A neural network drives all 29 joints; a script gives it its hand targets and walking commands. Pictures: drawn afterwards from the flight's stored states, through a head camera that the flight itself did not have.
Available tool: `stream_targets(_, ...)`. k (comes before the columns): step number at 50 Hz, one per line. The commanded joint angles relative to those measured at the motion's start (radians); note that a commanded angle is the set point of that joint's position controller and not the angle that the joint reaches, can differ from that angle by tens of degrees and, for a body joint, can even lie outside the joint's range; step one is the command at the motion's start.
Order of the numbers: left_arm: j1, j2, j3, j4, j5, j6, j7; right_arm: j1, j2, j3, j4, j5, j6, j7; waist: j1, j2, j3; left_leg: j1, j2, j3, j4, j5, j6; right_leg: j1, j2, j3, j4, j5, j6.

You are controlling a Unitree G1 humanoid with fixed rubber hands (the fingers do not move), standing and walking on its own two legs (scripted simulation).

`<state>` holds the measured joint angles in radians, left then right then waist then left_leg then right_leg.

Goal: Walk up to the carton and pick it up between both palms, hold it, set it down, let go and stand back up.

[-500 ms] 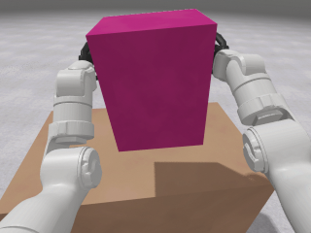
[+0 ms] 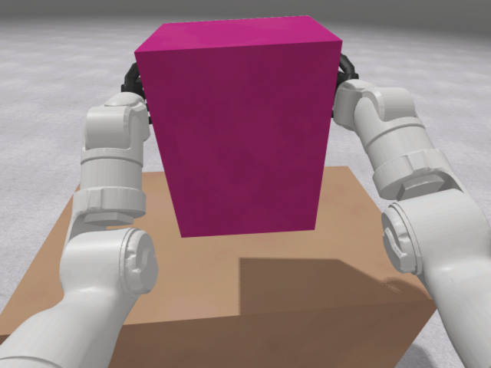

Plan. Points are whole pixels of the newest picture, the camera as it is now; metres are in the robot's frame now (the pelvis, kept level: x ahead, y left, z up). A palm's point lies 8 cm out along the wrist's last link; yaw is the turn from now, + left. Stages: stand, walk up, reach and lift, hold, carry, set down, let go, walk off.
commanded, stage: hold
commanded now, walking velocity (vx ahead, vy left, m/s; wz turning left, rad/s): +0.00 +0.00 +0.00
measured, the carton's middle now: (242, 131) +0.38 +0.01 +0.27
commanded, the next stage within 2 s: none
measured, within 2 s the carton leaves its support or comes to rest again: neither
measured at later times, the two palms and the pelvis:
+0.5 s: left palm (134, 98) +0.37 +0.16 +0.33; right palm (348, 97) +0.37 -0.15 +0.33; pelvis +0.00 +0.00 +0.00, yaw -1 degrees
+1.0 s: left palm (144, 103) +0.38 +0.15 +0.32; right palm (354, 101) +0.37 -0.16 +0.33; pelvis +0.00 +0.01 +0.00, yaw -2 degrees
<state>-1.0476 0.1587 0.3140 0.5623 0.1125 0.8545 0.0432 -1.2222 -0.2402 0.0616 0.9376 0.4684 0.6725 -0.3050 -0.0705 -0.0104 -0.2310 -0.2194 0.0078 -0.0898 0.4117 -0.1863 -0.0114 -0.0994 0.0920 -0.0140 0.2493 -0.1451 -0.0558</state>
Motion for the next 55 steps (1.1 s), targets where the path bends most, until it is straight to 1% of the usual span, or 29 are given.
stream_targets(1, -0.823, -0.693, -0.359, -0.215, -0.184, -0.058, -0.118, -0.814, 0.645, 0.105, -0.392, 0.189, -0.029, 0.149, -0.04, 0.126, -0.35, 0.202, -0.019, -0.001, -0.001, 0.312, -0.08, 0.076, -0.022, 0.051, 0.008, 0.277, 0.096)
stream_targets(6, -0.879, -0.675, -0.348, -0.242, -0.175, -0.06, -0.105, -0.852, 0.686, 0.125, -0.391, 0.195, -0.028, 0.168, -0.004, 0.099, -0.347, 0.198, -0.016, 0.0, -0.01, 0.288, -0.06, 0.044, -0.017, 0.043, 0.005, 0.209, 0.098)
stream_targets(8, -0.894, -0.689, -0.37, -0.265, -0.19, -0.061, -0.094, -0.874, 0.709, 0.142, -0.432, 0.209, -0.035, 0.174, 0.009, 0.111, -0.399, 0.211, -0.017, -0.001, 0.006, 0.326, -0.061, 0.048, -0.012, 0.044, 0.012, 0.234, 0.095)
stream_targets(10, -0.912, -0.694, -0.382, -0.274, -0.21, -0.062, -0.083, -0.9, 0.719, 0.152, -0.466, 0.22, -0.035, 0.173, 0.009, 0.09, -0.428, 0.225, -0.02, -0.003, 0.017, 0.325, -0.054, 0.034, -0.008, 0.045, 0.012, 0.244, 0.101)
stream_targets(13, -0.896, -0.675, -0.341, -0.205, -0.188, -0.059, -0.079, -0.899, 0.723, 0.135, -0.421, 0.198, -0.028, 0.176, 0.023, 0.053, -0.37, 0.198, -0.02, 0.005, -0.006, 0.244, -0.03, 0.002, -0.014, 0.048, -0.002, 0.184, 0.104)
stream_targets(14, -0.886, -0.662, -0.318, -0.186, -0.178, -0.059, -0.082, -0.902, 0.726, 0.136, -0.416, 0.194, -0.028, 0.175, 0.037, 0.031, -0.361, 0.188, -0.022, 0.009, -0.014, 0.22, -0.02, 0.003, -0.016, 0.05, -0.007, 0.168, 0.107)
stream_targets(15, -0.863, -0.653, -0.305, -0.153, -0.174, -0.057, -0.084, -0.912, 0.72, 0.135, -0.421, 0.19, -0.029, 0.174, 0.04, 0.011, -0.356, 0.185, -0.021, 0.013, -0.018, 0.203, -0.012, 0.002, -0.016, 0.053, -0.013, 0.162, 0.108)
stream_targets(16, -0.862, -0.638, -0.292, -0.137, -0.167, -0.058, -0.087, -0.903, 0.719, 0.127, -0.393, 0.186, -0.024, 0.172, 0.039, 0.004, -0.339, 0.178, -0.022, 0.014, -0.026, 0.181, -0.007, 0.002, -0.02, 0.054, -0.017, 0.147, 0.108)
stream_targets(18, -0.828, -0.606, -0.246, -0.066, -0.143, -0.055, -0.097, -0.898, 0.707, 0.114, -0.364, 0.166, -0.02, 0.166, 0.044, -0.037, -0.291, 0.159, -0.025, 0.021, -0.041, 0.137, 0.007, -0.001, -0.025, 0.058, -0.028, 0.137, 0.113)
stream_targets(19, -0.814, -0.599, -0.229, -0.036, -0.131, -0.054, -0.105, -0.894, 0.7, 0.106, -0.346, 0.163, -0.02, 0.163, 0.045, -0.037, -0.273, 0.152, -0.026, 0.022, -0.047, 0.12, 0.009, -0.002, -0.03, 0.06, -0.034, 0.129, 0.112)
stream_targets(21, -0.809, -0.598, -0.231, -0.029, -0.13, -0.056, -0.118, -0.886, 0.69, 0.096, -0.339, 0.156, -0.021, 0.157, 0.031, -0.026, -0.278, 0.149, -0.026, 0.023, -0.046, 0.126, 0.004, 0.012, -0.034, 0.063, -0.033, 0.146, 0.108)
stream_targets(22, -0.817, -0.618, -0.255, -0.043, -0.142, -0.055, -0.121, -0.891, 0.676, 0.089, -0.351, 0.157, -0.025, 0.154, 0.016, 0.009, -0.299, 0.156, -0.024, 0.024, -0.038, 0.151, -0.012, 0.016, -0.032, 0.063, -0.026, 0.168, 0.102)
stream_targets(23, -0.825, -0.637, -0.275, -0.058, -0.16, -0.055, -0.123, -0.919, 0.674, 0.093, -0.39, 0.165, -0.032, 0.152, 0.009, 0.018, -0.337, 0.167, -0.025, 0.021, -0.026, 0.175, -0.017, 0.027, -0.03, 0.064, -0.026, 0.185, 0.1)
stream_targets(25, -0.833, -0.653, -0.295, -0.05, -0.167, -0.056, -0.126, -0.895, 0.654, 0.073, -0.357, 0.159, -0.026, 0.146, -0.022, 0.049, -0.297, 0.165, -0.024, 0.015, -0.024, 0.178, -0.033, 0.009, -0.033, 0.065, -0.029, 0.187, 0.097)
stream_targets(26, -0.84, -0.672, -0.312, -0.075, -0.176, -0.059, -0.128, -0.893, 0.65, 0.072, -0.37, 0.158, -0.03, 0.146, -0.029, 0.07, -0.317, 0.172, -0.022, 0.014, -0.02, 0.196, -0.043, 0.016, -0.033, 0.065, -0.023, 0.198, 0.093)
stream_targets(28, -0.829, -0.691, -0.326, -0.066, -0.171, -0.055, -0.131, -0.869, 0.619, 0.049, -0.335, 0.15, -0.028, 0.147, -0.05, 0.115, -0.274, 0.161, -0.018, 0.009, -0.026, 0.197, -0.062, 0.013, -0.032, 0.066, -0.024, 0.181, 0.081)
stream_targets(32, -0.854, -0.71, -0.355, -0.153, -0.193, -0.066, -0.123, -0.872, 0.643, 0.072, -0.376, 0.166, -0.034, 0.154, -0.047, 0.129, -0.351, 0.176, -0.019, 0.001, -0.012, 0.254, -0.074, 0.057, -0.028, 0.061, -0.004, 0.221, 0.083)
stream_targets(33, -0.861, -0.718, -0.371, -0.167, -0.205, -0.067, -0.119, -0.882, 0.643, 0.077, -0.397, 0.173, -0.038, 0.155, -0.049, 0.143, -0.377, 0.182, -0.019, -0.003, -0.006, 0.262, -0.078, 0.059, -0.026, 0.059, 0.001, 0.224, 0.083)
stream_targets(34, -0.878, -0.707, -0.359, -0.179, -0.198, -0.069, -0.114, -0.877, 0.653, 0.083, -0.38, 0.18, -0.033, 0.158, -0.039, 0.145, -0.361, 0.175, -0.019, -0.004, -0.007, 0.269, -0.076, 0.053, -0.026, 0.058, 0.001, 0.214, 0.084)
stream_targets(37, -0.876, -0.682, -0.332, -0.187, -0.182, -0.068, -0.102, -0.868, 0.672, 0.105, -0.368, 0.185, -0.033, 0.17, -0.006, 0.106, -0.357, 0.18, -0.016, -0.002, -0.015, 0.26, -0.059, 0.043, -0.019, 0.048, 0.001, 0.183, 0.091)
stream_targets(39, -0.899, -0.672, -0.331, -0.204, -0.184, -0.07, -0.092, -0.896, 0.697, 0.123, -0.387, 0.199, -0.037, 0.178, 0.02, 0.097, -0.379, 0.183, -0.016, -0.002, -0.01, 0.273, -0.049, 0.035, -0.017, 0.046, 0.003, 0.176, 0.092)
stream_targets(42, -0.933, -0.667, -0.323, -0.206, -0.19, -0.072, -0.081, -0.93, 0.725, 0.136, -0.398, 0.209, -0.038, 0.185, 0.04, 0.068, -0.401, 0.184, -0.017, 0.001, -0.006, 0.267, -0.034, 0.021, -0.013, 0.047, 0.002, 0.164, 0.096)
stream_targets(43, -0.922, -0.66, -0.312, -0.192, -0.186, -0.071, -0.078, -0.932, 0.733, 0.142, -0.404, 0.208, -0.037, 0.185, 0.047, 0.043, -0.405, 0.182, -0.018, 0.005, -0.006, 0.253, -0.025, 0.018, -0.011, 0.047, -0.001, 0.154, 0.1)
stream_targets(46, -0.903, -0.656, -0.302, -0.15, -0.184, -0.069, -0.077, -0.937, 0.734, 0.13, -0.405, 0.196, -0.038, 0.182, 0.046, 0.022, -0.392, 0.183, -0.02, 0.011, -0.012, 0.213, -0.01, -0.006, -0.015, 0.052, -0.01, 0.146, 0.103)
stream_targets(48, -0.888, -0.645, -0.292, -0.12, -0.183, -0.067, -0.083, -0.934, 0.73, 0.124, -0.402, 0.189, -0.034, 0.175, 0.04, -0.003, -0.379, 0.183, -0.024, 0.013, -0.013, 0.199, -0.004, -0.004, -0.018, 0.055, -0.017, 0.159, 0.106)
stream_targets(49, -0.868, -0.649, -0.291, -0.102, -0.178, -0.064, -0.088, -0.913, 0.713, 0.111, -0.378, 0.182, -0.029, 0.17, 0.029, 0.004, -0.354, 0.181, -0.022, 0.012, -0.018, 0.195, -0.009, -0.004, -0.018, 0.058, -0.018, 0.166, 0.103)
stream_targets(51, -0.844, -0.628, -0.267, -0.078, -0.167, -0.063, -0.099, -0.915, 0.705, 0.113, -0.384, 0.179, -0.029, 0.16, 0.033, -0.017, -0.346, 0.177, -0.028, 0.017, -0.02, 0.186, -0.004, 0.014, -0.026, 0.062, -0.023, 0.183, 0.112)
stream_targets(54, -0.81, -0.643, -0.276, -0.05, -0.16, -0.056, -0.116, -0.875, 0.662, 0.084, -0.35, 0.166, -0.026, 0.152, -0.003, 0.024, -0.291, 0.173, -0.024, 0.014, -0.026, 0.19, -0.027, 0.016, -0.029, 0.064, -0.027, 0.198, 0.102)
stream_targets(55, -0.796, -0.644, -0.273, -0.051, -0.153, -0.054, -0.123, -0.865, 0.652, 0.084, -0.351, 0.163, -0.026, 0.148, -0.008, 0.026, -0.293, 0.176, -0.025, 0.014, -0.023, 0.206, -0.032, 0.031, -0.03, 0.065, -0.026, 0.222, 0.102)
